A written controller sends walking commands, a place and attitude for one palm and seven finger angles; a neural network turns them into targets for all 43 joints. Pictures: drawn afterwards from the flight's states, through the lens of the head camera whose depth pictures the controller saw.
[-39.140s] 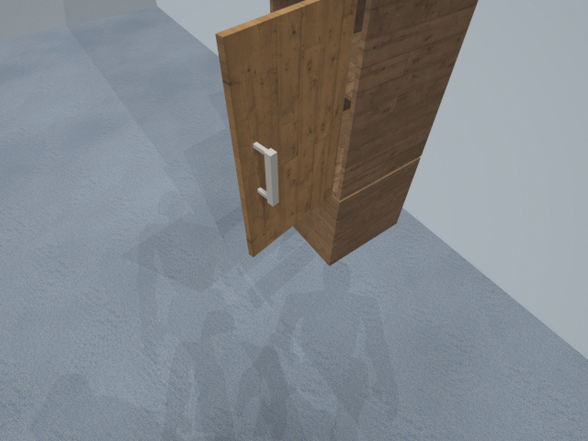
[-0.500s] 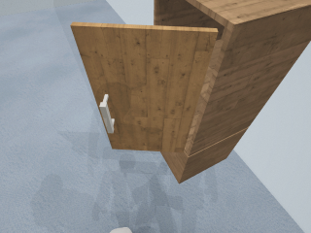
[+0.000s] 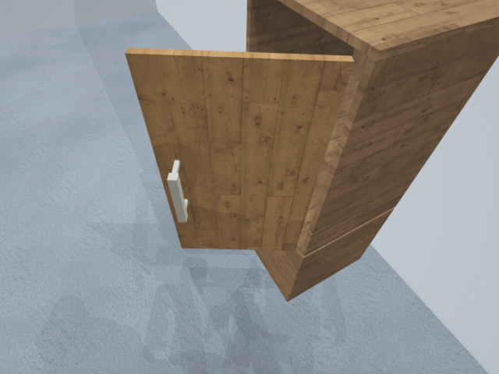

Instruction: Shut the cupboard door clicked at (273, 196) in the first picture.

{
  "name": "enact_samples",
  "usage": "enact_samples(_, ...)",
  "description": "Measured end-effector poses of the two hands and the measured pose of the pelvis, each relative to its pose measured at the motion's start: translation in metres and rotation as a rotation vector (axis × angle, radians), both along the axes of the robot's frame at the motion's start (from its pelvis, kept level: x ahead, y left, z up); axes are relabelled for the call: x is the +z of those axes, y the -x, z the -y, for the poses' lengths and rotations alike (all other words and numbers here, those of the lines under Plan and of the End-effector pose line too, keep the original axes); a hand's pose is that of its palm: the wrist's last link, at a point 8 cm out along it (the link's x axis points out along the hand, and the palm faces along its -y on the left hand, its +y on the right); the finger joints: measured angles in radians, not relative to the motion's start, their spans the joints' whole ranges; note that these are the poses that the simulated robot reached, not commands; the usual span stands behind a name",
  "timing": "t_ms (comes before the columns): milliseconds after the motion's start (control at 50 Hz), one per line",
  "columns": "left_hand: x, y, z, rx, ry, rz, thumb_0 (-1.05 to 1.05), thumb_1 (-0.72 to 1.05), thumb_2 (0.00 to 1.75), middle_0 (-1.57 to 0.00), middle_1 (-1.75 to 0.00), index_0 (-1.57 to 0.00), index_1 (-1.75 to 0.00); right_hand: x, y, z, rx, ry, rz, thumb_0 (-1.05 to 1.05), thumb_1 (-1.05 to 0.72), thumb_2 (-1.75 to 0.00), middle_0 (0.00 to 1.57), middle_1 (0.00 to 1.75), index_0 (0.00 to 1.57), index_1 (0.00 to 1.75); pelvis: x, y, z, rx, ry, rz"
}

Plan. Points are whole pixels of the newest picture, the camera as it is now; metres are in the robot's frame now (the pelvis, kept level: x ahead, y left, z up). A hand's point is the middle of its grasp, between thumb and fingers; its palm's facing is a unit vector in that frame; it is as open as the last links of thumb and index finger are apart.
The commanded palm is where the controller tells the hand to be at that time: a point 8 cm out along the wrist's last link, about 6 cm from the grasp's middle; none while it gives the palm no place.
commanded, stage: come to a stop and stand still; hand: left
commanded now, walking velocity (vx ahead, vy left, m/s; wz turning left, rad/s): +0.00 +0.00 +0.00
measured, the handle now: (179, 192) +0.47 +0.17 -0.04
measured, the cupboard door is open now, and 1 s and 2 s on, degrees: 60 60 60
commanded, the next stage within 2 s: look again from close up in 0.28 s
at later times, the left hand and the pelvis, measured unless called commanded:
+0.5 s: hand out of the picture +0.02 +0.20 -0.17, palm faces -0.03 -0.97 -0.23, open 7.4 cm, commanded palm none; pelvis -0.01 +0.01 +0.01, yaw -1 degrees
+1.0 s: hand out of the picture +0.01 +0.16 -0.16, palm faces -0.01 -0.98 -0.21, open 7.4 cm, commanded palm +0.09 +0.21 -0.06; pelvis -0.01 -0.02 +0.01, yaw -1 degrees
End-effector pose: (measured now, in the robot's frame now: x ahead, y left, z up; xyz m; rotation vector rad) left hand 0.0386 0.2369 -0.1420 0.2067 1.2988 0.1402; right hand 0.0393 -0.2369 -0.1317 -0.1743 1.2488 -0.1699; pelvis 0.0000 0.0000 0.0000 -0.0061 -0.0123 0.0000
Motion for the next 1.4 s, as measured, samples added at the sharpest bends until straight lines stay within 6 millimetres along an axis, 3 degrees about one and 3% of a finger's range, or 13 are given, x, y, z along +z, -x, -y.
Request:
enact_samples(100, 0.006, 0.000, -0.016, 0.001, -0.020, 0.026, 0.01, 0.90, 0.90, -0.20, -0.30, -0.20, -0.30, -0.004, 0.001, -0.016, 0.004, -0.016, 0.017, 0.01, -0.94, -0.90, 0.20, 0.30, 0.20, 0.29, 0.000, 0.003, -0.011, -0.006, -0.002, 0.019)
enact_samples(300, 0.011, 0.011, -0.024, -0.009, -0.022, 0.004, 0.01, 0.90, 0.90, -0.20, -0.30, -0.20, -0.30, -0.002, 0.011, -0.022, 0.012, -0.025, -0.002, 0.01, -0.93, -0.90, 0.20, 0.30, 0.20, 0.29, 0.005, 0.006, -0.018, -0.016, -0.010, 0.022)
enact_samples(600, 0.007, 0.024, -0.003, -0.005, 0.012, -0.042, 0.01, 0.90, 0.90, -0.20, -0.30, -0.20, -0.30, -0.002, 0.030, -0.010, -0.006, -0.020, -0.078, 0.01, -0.91, -0.90, 0.20, 0.30, 0.20, 0.29, 0.008, 0.006, -0.007, -0.015, -0.013, 0.029)
enact_samples(1020, 0.009, 0.029, 0.028, 0.007, 0.016, -0.046, 0.01, 0.91, 0.90, -0.20, -0.30, -0.20, -0.30, -0.004, 0.038, 0.003, -0.016, -0.048, -0.108, 0.01, -0.91, -0.90, 0.20, 0.30, 0.20, 0.29, 0.010, 0.007, 0.017, -0.010, -0.012, 0.022)
enact_samples(1060, 0.026, 0.001, 0.020, 0.099, 0.003, 0.146, 0.01, 0.90, 0.89, -0.21, -0.30, -0.21, -0.30, 0.000, 0.031, 0.010, -0.012, -0.010, 0.001, 0.01, -0.91, -0.90, 0.20, 0.30, 0.20, 0.29, 0.006, 0.011, 0.021, 0.002, -0.017, 0.029)
enact_samples(1160, 0.116, -0.090, 0.025, 0.094, -0.017, 0.841, 0.02, 0.91, 0.89, -0.23, -0.33, -0.23, -0.32, 0.012, -0.012, 0.032, 0.045, 0.011, 0.356, 0.01, -0.91, -0.90, 0.20, 0.30, 0.20, 0.29, -0.008, 0.019, 0.032, 0.045, -0.026, -0.016)
enact_samples(1220, 0.140, -0.116, 0.033, 0.036, 0.042, 1.149, 0.01, 0.91, 0.89, -0.26, -0.36, -0.26, -0.36, 0.019, -0.044, 0.048, 0.090, 0.023, 0.511, 0.01, -0.91, -0.90, 0.20, 0.30, 0.20, 0.29, -0.023, 0.031, 0.042, 0.041, -0.028, -0.093)
enact_samples(1260, 0.139, -0.117, 0.041, -0.046, 0.091, 1.300, 0.01, 0.91, 0.90, -0.28, -0.39, -0.28, -0.39, 0.021, -0.065, 0.058, 0.130, 0.042, 0.605, 0.01, -0.91, -0.90, 0.20, 0.30, 0.20, 0.29, -0.040, 0.039, 0.049, 0.034, -0.033, -0.144)
enact_samples(1300, 0.126, -0.107, 0.046, -0.131, 0.122, 1.362, 0.01, 0.91, 0.90, -0.31, -0.42, -0.31, -0.42, 0.021, -0.085, 0.068, 0.167, 0.064, 0.681, 0.01, -0.91, -0.90, 0.20, 0.30, 0.20, 0.29, -0.058, 0.046, 0.055, 0.030, -0.034, -0.182)
enact_samples(1400, 0.073, -0.067, 0.042, -0.096, 0.175, 1.232, 0.01, 0.90, 0.90, -0.40, -0.51, -0.40, -0.51, 0.014, -0.126, 0.079, 0.228, 0.109, 0.800, 0.01, -0.91, -0.90, 0.20, 0.30, 0.20, 0.29, -0.094, 0.057, 0.063, 0.040, -0.027, -0.236)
